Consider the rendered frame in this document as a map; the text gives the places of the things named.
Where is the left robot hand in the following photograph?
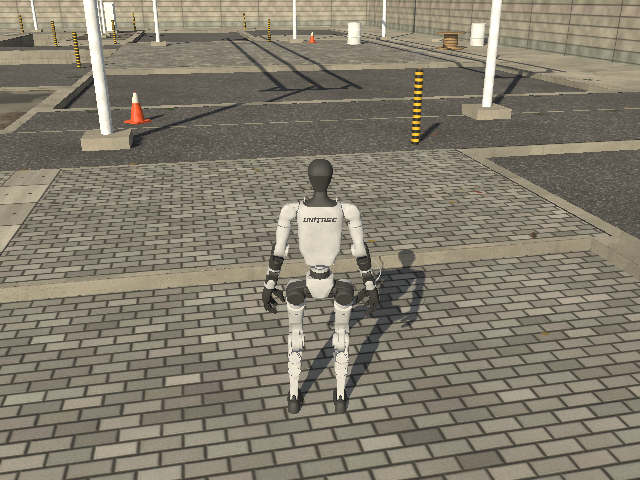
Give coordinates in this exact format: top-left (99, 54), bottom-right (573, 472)
top-left (261, 286), bottom-right (285, 314)

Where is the right robot hand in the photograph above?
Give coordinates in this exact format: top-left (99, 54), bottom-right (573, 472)
top-left (356, 287), bottom-right (379, 315)

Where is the robot left upper arm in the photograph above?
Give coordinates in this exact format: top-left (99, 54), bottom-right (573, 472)
top-left (273, 202), bottom-right (299, 257)

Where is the robot right forearm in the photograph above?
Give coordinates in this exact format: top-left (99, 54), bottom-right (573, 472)
top-left (356, 242), bottom-right (376, 290)

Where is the robot left forearm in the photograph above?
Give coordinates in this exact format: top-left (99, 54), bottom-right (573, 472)
top-left (264, 242), bottom-right (284, 289)

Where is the robot right upper arm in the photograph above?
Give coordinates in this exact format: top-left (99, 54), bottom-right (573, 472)
top-left (341, 202), bottom-right (367, 258)

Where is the humanoid robot head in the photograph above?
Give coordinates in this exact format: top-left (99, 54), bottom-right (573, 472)
top-left (303, 159), bottom-right (337, 207)

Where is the robot left foot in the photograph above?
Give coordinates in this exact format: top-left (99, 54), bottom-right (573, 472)
top-left (287, 388), bottom-right (302, 414)

